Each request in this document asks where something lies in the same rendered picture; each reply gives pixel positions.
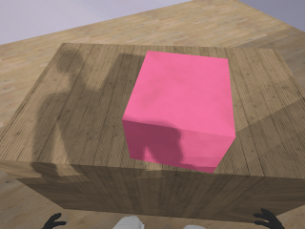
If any pedestal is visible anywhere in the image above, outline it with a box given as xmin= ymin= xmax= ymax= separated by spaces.
xmin=0 ymin=43 xmax=305 ymax=223

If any right robot hand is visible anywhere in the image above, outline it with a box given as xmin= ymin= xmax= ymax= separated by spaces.
xmin=254 ymin=208 xmax=285 ymax=229

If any left robot hand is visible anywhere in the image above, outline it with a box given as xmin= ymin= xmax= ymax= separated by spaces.
xmin=42 ymin=213 xmax=66 ymax=229

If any robot left thigh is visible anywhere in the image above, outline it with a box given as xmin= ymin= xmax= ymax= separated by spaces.
xmin=112 ymin=217 xmax=145 ymax=229

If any carton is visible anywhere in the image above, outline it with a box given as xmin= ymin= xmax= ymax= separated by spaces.
xmin=122 ymin=51 xmax=235 ymax=174

